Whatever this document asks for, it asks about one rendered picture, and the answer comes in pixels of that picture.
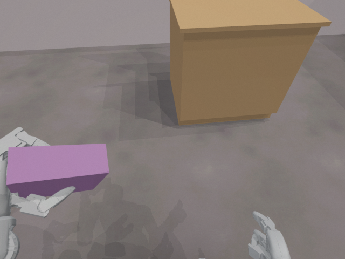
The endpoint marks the table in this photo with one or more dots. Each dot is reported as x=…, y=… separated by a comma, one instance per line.
x=235, y=60

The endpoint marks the right robot hand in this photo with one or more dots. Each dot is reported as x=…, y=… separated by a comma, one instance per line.
x=269, y=246

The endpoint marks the sponge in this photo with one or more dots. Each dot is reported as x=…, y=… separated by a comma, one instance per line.
x=45, y=170

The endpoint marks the robot left forearm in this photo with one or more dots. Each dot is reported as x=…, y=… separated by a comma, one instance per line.
x=9, y=241

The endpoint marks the left robot hand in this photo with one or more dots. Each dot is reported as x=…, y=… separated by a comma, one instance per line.
x=34, y=205

